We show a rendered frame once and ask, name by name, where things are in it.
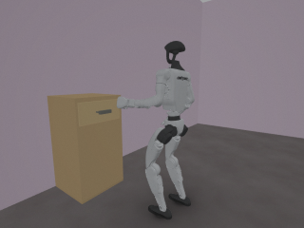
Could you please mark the left robot upper arm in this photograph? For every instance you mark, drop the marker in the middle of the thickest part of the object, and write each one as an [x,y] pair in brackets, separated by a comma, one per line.
[162,75]

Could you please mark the robot torso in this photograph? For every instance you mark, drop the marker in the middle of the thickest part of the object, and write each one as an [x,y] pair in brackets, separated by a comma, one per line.
[174,99]

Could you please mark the cabinet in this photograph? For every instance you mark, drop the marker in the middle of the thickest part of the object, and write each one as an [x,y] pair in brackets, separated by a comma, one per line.
[87,159]

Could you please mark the handle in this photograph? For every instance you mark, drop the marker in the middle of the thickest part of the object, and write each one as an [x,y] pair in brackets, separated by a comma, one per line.
[101,112]

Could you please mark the robot left hand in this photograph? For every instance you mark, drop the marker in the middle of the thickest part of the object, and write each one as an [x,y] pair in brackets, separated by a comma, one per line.
[121,102]

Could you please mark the right robot upper arm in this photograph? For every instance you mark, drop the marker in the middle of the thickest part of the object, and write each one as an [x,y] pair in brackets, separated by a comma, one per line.
[190,98]

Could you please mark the drawer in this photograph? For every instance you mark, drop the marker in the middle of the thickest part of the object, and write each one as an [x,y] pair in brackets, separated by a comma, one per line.
[87,111]

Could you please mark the robot left forearm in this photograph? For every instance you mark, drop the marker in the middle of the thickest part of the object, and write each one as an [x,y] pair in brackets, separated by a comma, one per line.
[142,103]

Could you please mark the robot right forearm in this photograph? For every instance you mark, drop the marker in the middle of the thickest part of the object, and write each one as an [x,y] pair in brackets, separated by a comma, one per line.
[185,107]

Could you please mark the robot right thigh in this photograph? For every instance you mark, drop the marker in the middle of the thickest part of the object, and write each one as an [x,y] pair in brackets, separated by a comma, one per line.
[171,147]

